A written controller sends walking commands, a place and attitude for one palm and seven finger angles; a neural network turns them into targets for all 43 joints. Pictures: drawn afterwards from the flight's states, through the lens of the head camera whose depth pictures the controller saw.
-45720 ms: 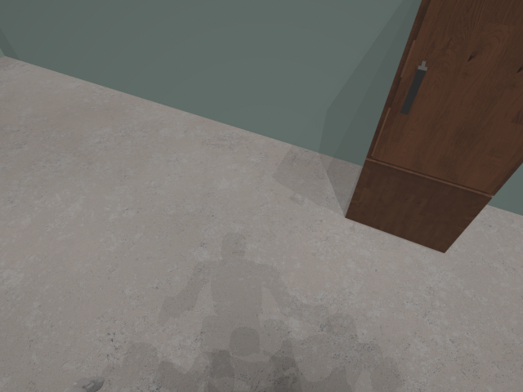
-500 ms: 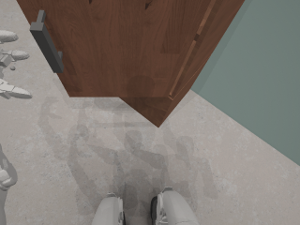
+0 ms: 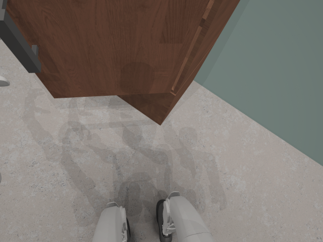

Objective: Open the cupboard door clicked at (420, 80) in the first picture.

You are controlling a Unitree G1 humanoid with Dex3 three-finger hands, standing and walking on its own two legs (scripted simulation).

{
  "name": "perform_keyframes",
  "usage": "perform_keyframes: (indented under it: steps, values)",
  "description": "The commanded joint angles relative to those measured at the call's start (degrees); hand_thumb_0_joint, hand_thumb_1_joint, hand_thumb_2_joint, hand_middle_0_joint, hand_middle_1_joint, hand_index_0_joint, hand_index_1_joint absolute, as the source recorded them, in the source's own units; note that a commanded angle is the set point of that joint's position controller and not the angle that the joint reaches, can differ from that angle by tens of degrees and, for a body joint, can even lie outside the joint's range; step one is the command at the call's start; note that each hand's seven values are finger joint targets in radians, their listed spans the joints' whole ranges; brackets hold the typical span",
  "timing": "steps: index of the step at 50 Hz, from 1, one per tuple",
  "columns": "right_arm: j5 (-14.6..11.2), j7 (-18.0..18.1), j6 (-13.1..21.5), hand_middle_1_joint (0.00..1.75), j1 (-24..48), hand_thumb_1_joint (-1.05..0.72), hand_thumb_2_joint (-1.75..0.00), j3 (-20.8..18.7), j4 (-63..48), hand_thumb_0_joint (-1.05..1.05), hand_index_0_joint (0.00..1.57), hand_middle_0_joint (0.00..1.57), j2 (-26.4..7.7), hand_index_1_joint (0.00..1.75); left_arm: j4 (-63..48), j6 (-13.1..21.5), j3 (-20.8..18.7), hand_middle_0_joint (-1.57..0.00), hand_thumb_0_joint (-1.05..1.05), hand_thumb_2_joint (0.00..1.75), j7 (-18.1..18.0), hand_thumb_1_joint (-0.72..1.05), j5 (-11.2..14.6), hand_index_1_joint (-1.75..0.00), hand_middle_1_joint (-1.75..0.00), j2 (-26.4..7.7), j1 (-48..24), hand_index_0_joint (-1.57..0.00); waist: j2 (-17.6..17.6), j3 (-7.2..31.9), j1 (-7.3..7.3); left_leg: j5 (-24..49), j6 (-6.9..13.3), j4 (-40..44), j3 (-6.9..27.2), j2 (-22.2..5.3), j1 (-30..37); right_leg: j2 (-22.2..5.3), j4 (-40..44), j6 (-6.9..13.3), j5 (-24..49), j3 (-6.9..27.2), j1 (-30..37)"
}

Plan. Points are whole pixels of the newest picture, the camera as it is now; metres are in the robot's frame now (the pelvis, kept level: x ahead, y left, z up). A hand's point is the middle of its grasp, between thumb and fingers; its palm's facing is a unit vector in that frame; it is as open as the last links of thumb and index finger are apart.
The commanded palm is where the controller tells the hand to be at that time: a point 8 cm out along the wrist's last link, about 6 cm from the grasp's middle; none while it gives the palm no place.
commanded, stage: move the hooked fingers beside the handle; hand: left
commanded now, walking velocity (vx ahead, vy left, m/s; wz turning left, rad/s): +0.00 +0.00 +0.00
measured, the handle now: (20, 37) +0.54 +0.25 +0.07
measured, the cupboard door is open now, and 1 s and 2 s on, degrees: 42 42 41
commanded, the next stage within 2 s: slide the fingers in behind the handle in 0.52 s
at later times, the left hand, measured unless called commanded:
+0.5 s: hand out of the picture +0.50 +0.31 +0.07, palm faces +0.04 -1.00 -0.03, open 14.0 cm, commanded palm +0.49 +0.34 +0.07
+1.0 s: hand out of the picture +0.50 +0.29 +0.07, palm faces +0.03 -1.00 -0.02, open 14.0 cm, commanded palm +0.48 +0.32 +0.07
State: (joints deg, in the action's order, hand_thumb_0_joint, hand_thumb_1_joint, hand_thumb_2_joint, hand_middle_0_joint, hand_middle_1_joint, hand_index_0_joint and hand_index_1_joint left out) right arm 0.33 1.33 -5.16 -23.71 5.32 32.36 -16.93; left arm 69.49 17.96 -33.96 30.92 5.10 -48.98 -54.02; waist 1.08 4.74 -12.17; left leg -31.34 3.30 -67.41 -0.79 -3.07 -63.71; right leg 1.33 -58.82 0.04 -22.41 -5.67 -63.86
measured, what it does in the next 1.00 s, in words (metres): stands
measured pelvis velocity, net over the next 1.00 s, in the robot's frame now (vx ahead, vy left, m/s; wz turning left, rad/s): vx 0.00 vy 0.00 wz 0.01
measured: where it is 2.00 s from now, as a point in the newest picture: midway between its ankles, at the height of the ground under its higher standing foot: (144, 238)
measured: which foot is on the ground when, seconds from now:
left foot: down 0.00-1.00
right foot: down 0.00-1.00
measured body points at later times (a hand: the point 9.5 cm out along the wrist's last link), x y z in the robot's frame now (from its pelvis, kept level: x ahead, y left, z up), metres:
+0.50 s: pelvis +0.00 +0.00 +0.00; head +0.17 +0.05 +0.42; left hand +0.49 +0.36 +0.07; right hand +0.03 -0.28 -0.09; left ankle -0.01 +0.08 -0.65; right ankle +0.04 -0.13 -0.65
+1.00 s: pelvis +0.00 +0.00 +0.00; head +0.16 +0.04 +0.42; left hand +0.49 +0.34 +0.07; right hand +0.01 -0.27 -0.09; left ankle -0.01 +0.08 -0.65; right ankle +0.04 -0.13 -0.65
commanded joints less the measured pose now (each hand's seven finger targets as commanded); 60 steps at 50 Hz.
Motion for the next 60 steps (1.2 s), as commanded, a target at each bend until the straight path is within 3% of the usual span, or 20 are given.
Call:
perform_keyframes:
  steps: [1,5,8,13,18,20,23,26,28,30,33,35,38,41,50,53,55,57,59,60]
  values:
    - [0.37,0.53,0.37,0.3,-11.18,-0.9,-0.9,-5.51,-1.33,0.0,0.2,0.2,-12.44,0.3,-14.2,4.2,-3.74,-0.3,0.0,0.3,-0.56,-0.5,1.99,-1.2,-1.2,-20.81,-19.13,-0.3,15.05,33.72,2.17,39.08,-2.98,7.81,6.74,-0.42,28.91,2.32,3.84,1.17,16.19,1.93,14.77]
    - [0.12,0.46,0.16,0.3,-10.94,-0.9,-0.9,-5.43,-1.36,0.0,0.2,0.2,-12.07,0.3,-13.77,3.95,-1.94,-0.3,0.0,0.3,-0.26,-0.5,2.18,-1.2,-1.2,-18.06,-17.3,-0.3,15.13,31.77,2.08,39.89,-3.0,8.46,6.55,-0.52,29.91,2.46,4.41,1.16,16.06,1.74,14.04]
    - [0.07,0.54,0.24,0.3,-10.29,-0.9,-0.9,-5.43,-1.41,0.0,0.2,0.2,-12.13,0.3,-11.0,3.63,-1.54,-0.3,0.0,0.3,-0.22,-0.5,2.7,-1.2,-1.2,-17.01,-16.48,-0.3,11.31,28.51,1.26,33.98,-2.05,8.55,5.61,-0.03,24.97,2.42,4.96,0.94,15.44,2.13,15.63]
    - [0.15,0.72,0.26,0.3,-9.91,-0.9,-0.9,-5.46,-1.12,0.0,0.2,0.2,-11.88,0.3,-13.83,5.4,-0.04,-0.3,0.0,0.3,-0.17,-0.5,2.59,-1.2,-1.2,-15.8,-19.13,-0.3,15.03,30.22,1.28,36.73,-2.81,8.31,6.14,-0.14,28.84,2.23,4.51,1.16,15.16,1.97,13.63]
    - [-0.06,0.89,0.14,0.3,-9.28,-0.9,-0.9,-5.22,-1.11,0.0,0.2,0.2,-11.99,0.3,-11.33,4.81,1.79,-0.3,0.0,0.3,-0.15,-0.5,2.63,-1.2,-1.2,-13.83,-19.97,-0.3,13.45,28.22,0.68,34.16,-2.78,8.23,6.31,-0.03,27.24,2.1,4.36,1.08,13.46,1.82,12.24]
    - [0.1,1.0,0.21,0.3,-9.59,-0.9,-0.9,-5.32,-1.02,0.0,0.2,0.2,-12.21,0.3,-12.78,5.19,0.27,-0.3,0.0,0.3,-0.45,-0.5,2.48,-1.2,-1.2,-16.04,-21.2,-0.3,14.99,30.66,1.25,36.77,-3.31,7.92,6.84,-0.13,29.21,2.13,3.8,1.33,14.21,1.74,12.26]
    - [0.05,0.91,0.2,0.3,-9.33,-0.9,-0.9,-5.26,-1.01,0.0,0.2,0.2,-11.87,0.3,-12.7,5.15,1.6,-0.3,0.0,0.3,-0.99,-0.5,2.4,-1.2,-1.2,-13.96,-20.96,-0.3,14.37,30.92,0.83,36.83,-3.28,7.56,6.79,-0.08,29.3,2.01,3.89,1.09,14.21,1.79,11.76]
    - [0.18,0.85,0.26,0.3,-9.4,-0.9,-0.9,-5.29,-1.26,0.0,0.2,0.2,-11.98,0.3,-13.13,5.31,-0.12,-0.3,0.0,0.3,-1.39,-0.5,2.25,-1.2,-1.2,-16.02,-20.34,-0.3,15.48,32.47,1.7,37.88,-3.51,7.63,6.89,-0.1,29.67,2.09,3.59,1.27,14.69,1.78,12.91]
    - [0.11,0.89,0.28,0.3,-9.14,-0.9,-0.9,-5.19,-1.43,0.0,0.2,0.2,-12.07,0.3,-11.97,4.79,-0.9,-0.3,0.0,0.3,-1.51,-0.5,2.13,-1.2,-1.2,-17.09,-19.28,-0.3,12.3,31.06,1.7,34.81,-2.79,7.88,6.46,0.09,26.45,2.08,3.93,1.12,14.86,2.03,15.1]
    - [0.11,0.91,0.43,0.3,-9.24,-0.9,-0.9,-5.11,-1.61,0.0,0.2,0.2,-12.11,0.3,-12.58,4.84,-1.51,-0.3,0.0,0.3,-1.38,-0.5,1.97,-1.2,-1.2,-18.3,-19.28,-0.3,13.59,32.01,2.09,35.61,-2.82,7.91,6.33,0.1,26.82,2.15,3.69,1.27,15.45,2.14,15.47]
    - [-0.02,0.76,0.36,0.3,-9.0,-0.9,-0.9,-4.85,-1.51,0.0,0.2,0.2,-11.67,0.3,-12.6,4.73,0.8,-0.3,0.0,0.3,-1.46,-0.5,2.25,-1.2,-1.2,-15.23,-20.41,-0.3,13.6,29.98,1.0,32.72,-2.39,8.13,5.93,0.16,26.0,2.09,4.24,1.01,14.45,2.2,14.5]
    - [0.04,0.78,0.49,0.3,-9.3,-0.9,-0.9,-5.11,-1.44,0.0,0.2,0.2,-11.89,0.3,-13.25,5.35,0.05,-0.3,0.0,0.3,-1.1,-0.5,2.85,-1.2,-1.2,-15.56,-19.9,-0.3,13.31,32.39,1.43,33.85,-2.5,7.92,6.13,0.1,26.95,2.27,3.99,1.23,15.0,2.26,15.2]
    - [-0.1,0.72,0.57,0.3,-9.09,-0.9,-0.9,-5.03,-1.33,0.0,0.2,0.2,-11.67,0.3,-10.95,4.77,0.83,-0.3,0.0,0.3,-1.04,-0.5,3.11,-1.2,-1.2,-13.82,-17.78,-0.3,11.42,29.54,1.31,30.02,-1.93,8.35,5.35,0.43,23.69,2.15,4.66,1.03,14.23,2.61,16.19]
    - [0.01,0.82,0.61,0.3,-9.31,-0.9,-0.9,-5.2,-1.28,0.0,0.2,0.2,-11.87,0.3,-12.35,4.91,-0.51,-0.3,0.0,0.3,-1.35,-0.5,2.92,-1.2,-1.2,-15.86,-18.46,-0.3,12.23,30.69,1.73,30.73,-1.97,8.44,5.44,0.42,23.9,2.09,4.33,1.14,14.9,2.64,16.8]
    - [0.07,0.41,0.47,0.3,-9.22,-0.9,-0.9,-5.5,-0.98,0.0,0.2,0.2,-11.52,0.3,-14.67,6.1,1.11,-0.3,0.0,0.3,-2.75,-0.5,3.42,-1.2,-1.2,-12.11,-18.3,-0.3,13.53,30.31,2.17,32.79,-2.79,9.28,6.08,0.26,27.56,2.18,4.54,1.41,13.87,2.06,15.06]
    - [0.12,0.41,0.41,0.3,-8.89,-0.9,-0.9,-5.51,-0.61,0.0,0.2,0.2,-11.19,0.3,-14.97,6.18,4.07,-0.3,0.0,0.3,-4.13,-0.5,3.08,-1.2,-1.2,-8.17,-20.29,-0.3,12.47,28.62,0.92,30.12,-2.69,9.63,6.38,0.23,27.91,2.01,5.06,1.17,11.65,1.86,12.9]
    - [0.26,0.44,0.57,0.3,-9.12,-0.9,-0.9,-5.55,-0.34,0.0,0.2,0.2,-11.25,0.3,-16.07,6.72,4.31,-0.3,0.0,0.3,-4.85,-0.5,3.28,-1.2,-1.2,-7.6,-21.68,-0.3,14.26,30.03,0.97,32.45,-3.33,9.71,6.96,0.11,30.41,1.99,4.88,1.36,11.74,1.62,11.95]
    - [0.34,0.46,0.5,0.3,-9.16,-0.9,-0.9,-5.7,-0.35,0.0,0.2,0.2,-11.24,0.3,-15.37,6.78,3.29,-0.3,0.0,0.3,-5.71,-0.5,3.11,-1.2,-1.2,-7.98,-19.53,-0.3,13.33,30.54,1.78,33.87,-3.66,9.88,7.16,0.1,30.79,1.93,4.86,1.41,12.2,1.54,12.86]
    - [0.4,0.28,0.52,0.3,-9.23,-0.9,-0.9,-5.73,-0.53,0.0,0.2,0.2,-10.84,0.3,-16.0,6.97,4.9,-0.3,0.0,0.3,-6.06,-0.5,3.27,-1.2,-1.2,-5.37,-19.47,-0.3,12.68,30.86,1.25,35.26,-3.39,9.5,6.85,0.15,31.01,1.99,4.73,1.4,13.52,1.54,13.0]
    - [0.33,0.28,0.36,0.3,-9.11,-0.9,-0.9,-5.68,-0.19,0.0,0.2,0.2,-10.96,0.3,-14.79,6.8,4.16,-0.3,0.0,0.3,-6.35,-0.5,2.87,-1.2,-1.2,-6.63,-18.76,-0.3,12.54,29.6,1.73,34.57,-3.58,9.83,6.79,0.08,30.28,1.96,5.04,1.36,13.19,1.7,13.3]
